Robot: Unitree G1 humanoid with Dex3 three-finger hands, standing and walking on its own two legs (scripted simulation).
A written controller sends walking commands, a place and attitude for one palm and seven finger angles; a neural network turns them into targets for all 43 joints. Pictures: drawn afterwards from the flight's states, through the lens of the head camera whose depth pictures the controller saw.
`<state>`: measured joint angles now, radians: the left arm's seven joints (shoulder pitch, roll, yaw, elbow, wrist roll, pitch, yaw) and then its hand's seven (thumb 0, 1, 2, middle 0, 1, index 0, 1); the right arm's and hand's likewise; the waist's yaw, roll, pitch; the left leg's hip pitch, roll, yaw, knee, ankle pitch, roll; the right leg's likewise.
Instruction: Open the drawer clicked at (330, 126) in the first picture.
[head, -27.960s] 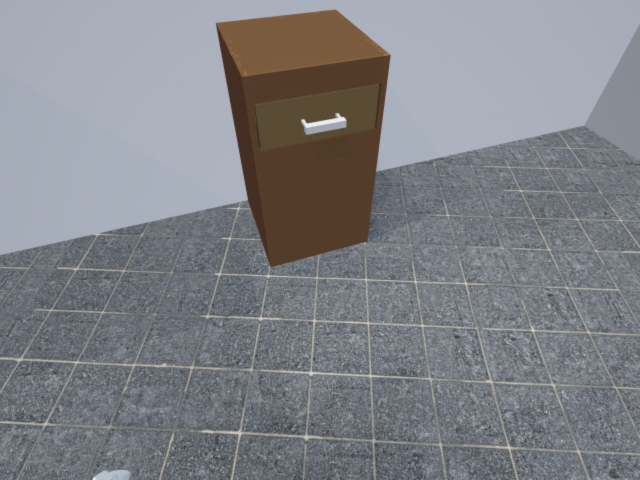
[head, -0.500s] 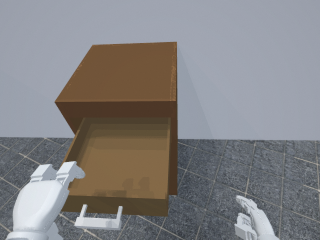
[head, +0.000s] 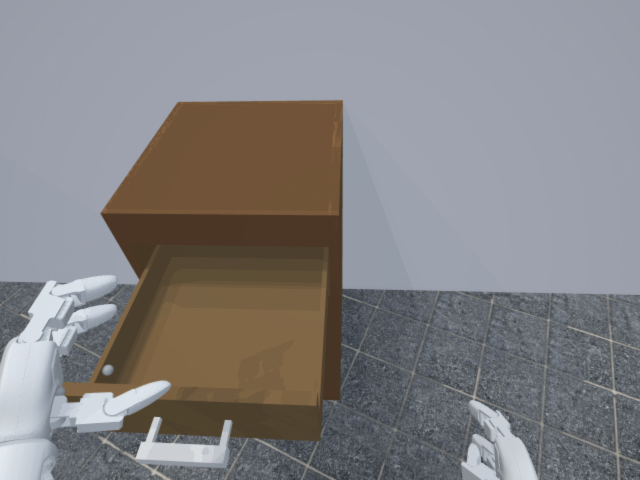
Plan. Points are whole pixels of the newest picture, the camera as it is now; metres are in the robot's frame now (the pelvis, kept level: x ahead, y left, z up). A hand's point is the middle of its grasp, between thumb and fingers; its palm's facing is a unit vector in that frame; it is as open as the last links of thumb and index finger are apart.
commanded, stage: draw the hand back to the body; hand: left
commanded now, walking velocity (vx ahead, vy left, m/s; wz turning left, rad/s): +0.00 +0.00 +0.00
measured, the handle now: (187, 439) +0.20 +0.23 -0.14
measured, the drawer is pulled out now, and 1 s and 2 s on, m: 0.30 0.30 0.30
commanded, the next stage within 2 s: step back with the hand held close in 0.58 s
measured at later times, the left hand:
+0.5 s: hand (102, 364) +0.18 +0.22 +0.16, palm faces +0.38 -0.83 -0.40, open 7.8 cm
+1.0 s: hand (97, 368) +0.18 +0.23 +0.14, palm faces +0.27 -0.83 -0.49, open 7.4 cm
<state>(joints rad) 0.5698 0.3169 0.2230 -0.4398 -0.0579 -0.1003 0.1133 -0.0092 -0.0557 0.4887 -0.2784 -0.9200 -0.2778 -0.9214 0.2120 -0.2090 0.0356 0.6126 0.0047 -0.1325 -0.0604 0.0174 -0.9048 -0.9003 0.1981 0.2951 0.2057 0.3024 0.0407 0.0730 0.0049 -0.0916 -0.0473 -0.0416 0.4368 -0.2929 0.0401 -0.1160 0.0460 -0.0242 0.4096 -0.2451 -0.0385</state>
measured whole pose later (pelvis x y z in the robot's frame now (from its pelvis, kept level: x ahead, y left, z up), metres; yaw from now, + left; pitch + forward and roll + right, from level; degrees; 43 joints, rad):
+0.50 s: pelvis +0.00 -0.02 +0.00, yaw +0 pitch -3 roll +0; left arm 0.54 0.31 0.28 -0.44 -0.08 -0.12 0.10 0.01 0.77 0.85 -0.22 -0.38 -0.22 -0.38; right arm 0.18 -0.22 0.01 0.63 0.01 -0.12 -0.07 0.02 -0.91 -0.90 0.20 0.29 0.20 0.30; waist 0.05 0.09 0.01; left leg -0.07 -0.03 -0.05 0.40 -0.27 0.02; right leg -0.09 0.07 -0.03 0.37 -0.22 -0.06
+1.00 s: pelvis -0.02 +0.00 +0.00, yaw +0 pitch +2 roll -1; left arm 0.65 0.37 0.33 -0.55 -0.04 -0.18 0.11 0.01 0.89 0.90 -0.21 -0.31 -0.21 -0.31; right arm 0.16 -0.24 -0.04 0.57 0.02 -0.03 -0.06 0.02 -0.91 -0.90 0.20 0.29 0.20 0.30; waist -0.01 0.03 0.03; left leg -0.22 -0.05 -0.04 0.45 -0.26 0.04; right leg -0.24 0.04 -0.03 0.40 -0.20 -0.03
